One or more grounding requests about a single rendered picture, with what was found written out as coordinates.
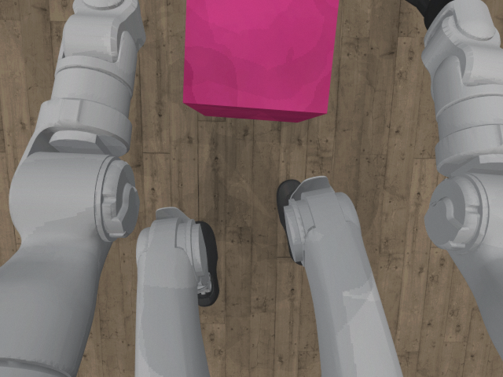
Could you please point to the robot right forearm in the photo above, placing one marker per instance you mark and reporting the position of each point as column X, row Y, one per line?
column 463, row 56

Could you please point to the left robot upper arm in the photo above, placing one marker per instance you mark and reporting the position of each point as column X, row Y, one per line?
column 68, row 209

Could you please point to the right robot upper arm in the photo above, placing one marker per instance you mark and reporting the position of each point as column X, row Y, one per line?
column 465, row 217

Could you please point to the robot left forearm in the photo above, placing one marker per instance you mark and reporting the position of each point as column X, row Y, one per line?
column 94, row 82

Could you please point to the right robot foot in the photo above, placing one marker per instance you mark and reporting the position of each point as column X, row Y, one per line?
column 284, row 192

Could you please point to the left robot shin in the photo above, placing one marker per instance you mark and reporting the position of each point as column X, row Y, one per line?
column 142, row 243

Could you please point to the right robot hand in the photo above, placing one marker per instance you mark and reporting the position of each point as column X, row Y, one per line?
column 429, row 9

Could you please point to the carton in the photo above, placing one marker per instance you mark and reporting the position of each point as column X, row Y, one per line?
column 259, row 59

